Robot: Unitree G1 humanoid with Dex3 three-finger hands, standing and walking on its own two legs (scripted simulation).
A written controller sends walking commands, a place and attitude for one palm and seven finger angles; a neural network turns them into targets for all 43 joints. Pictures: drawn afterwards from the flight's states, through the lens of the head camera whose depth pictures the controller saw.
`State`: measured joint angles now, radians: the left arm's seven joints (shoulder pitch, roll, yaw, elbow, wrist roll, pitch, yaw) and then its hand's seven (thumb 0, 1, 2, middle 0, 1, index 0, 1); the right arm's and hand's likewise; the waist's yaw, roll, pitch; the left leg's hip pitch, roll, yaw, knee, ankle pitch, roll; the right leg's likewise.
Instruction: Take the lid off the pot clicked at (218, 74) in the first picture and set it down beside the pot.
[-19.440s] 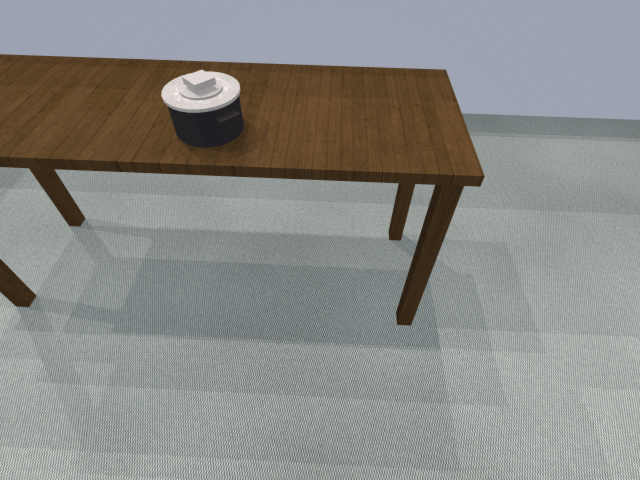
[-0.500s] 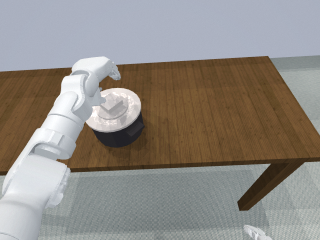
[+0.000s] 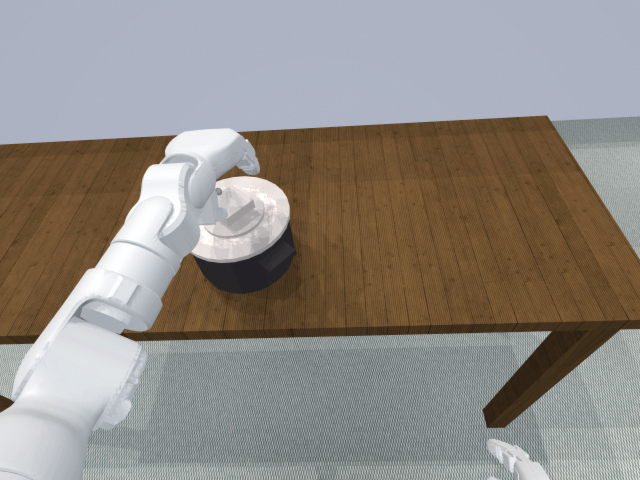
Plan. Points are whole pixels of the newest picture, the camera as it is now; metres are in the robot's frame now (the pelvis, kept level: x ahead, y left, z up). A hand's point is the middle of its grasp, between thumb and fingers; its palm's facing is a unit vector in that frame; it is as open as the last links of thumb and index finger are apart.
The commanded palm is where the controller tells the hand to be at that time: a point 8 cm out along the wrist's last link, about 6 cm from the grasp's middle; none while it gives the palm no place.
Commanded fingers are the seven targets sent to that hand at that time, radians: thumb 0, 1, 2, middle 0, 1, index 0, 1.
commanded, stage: move the open hand above the knob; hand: left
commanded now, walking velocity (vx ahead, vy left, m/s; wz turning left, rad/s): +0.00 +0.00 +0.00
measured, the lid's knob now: (230, 205) +0.49 +0.14 +0.06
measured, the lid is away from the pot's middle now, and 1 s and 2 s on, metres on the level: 0.00 0.00 0.00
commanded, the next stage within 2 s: lower the open fingers around the knob in 0.20 s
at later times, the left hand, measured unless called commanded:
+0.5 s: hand (206, 201) +0.44 +0.15 +0.12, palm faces -0.33 -0.06 -0.94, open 10.3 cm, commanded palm +0.43 +0.15 +0.18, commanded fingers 0.00 -0.33 1.44 -0.82 -0.08 -0.82 -0.08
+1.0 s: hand (219, 213) +0.45 +0.14 +0.09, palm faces -0.35 -0.06 -0.93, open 10.5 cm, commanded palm +0.44 +0.14 +0.15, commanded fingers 0.00 -0.33 1.44 -0.82 -0.08 -0.82 -0.08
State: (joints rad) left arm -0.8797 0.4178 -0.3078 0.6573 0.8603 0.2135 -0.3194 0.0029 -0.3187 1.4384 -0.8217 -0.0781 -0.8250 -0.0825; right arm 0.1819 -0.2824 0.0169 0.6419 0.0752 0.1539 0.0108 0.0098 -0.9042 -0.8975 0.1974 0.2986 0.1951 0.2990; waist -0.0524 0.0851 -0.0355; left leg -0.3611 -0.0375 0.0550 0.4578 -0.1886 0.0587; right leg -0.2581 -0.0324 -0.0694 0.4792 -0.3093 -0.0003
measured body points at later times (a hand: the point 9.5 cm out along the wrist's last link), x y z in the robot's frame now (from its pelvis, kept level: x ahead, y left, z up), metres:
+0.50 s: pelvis +0.00 +0.00 +0.00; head +0.03 -0.03 +0.45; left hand +0.46 +0.15 +0.17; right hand +0.13 -0.26 -0.13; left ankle +0.03 +0.09 -0.74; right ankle -0.04 -0.12 -0.74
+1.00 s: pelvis +0.00 +0.01 +0.00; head +0.03 -0.02 +0.45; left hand +0.46 +0.14 +0.14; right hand +0.09 -0.25 -0.13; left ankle +0.03 +0.09 -0.74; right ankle -0.04 -0.12 -0.74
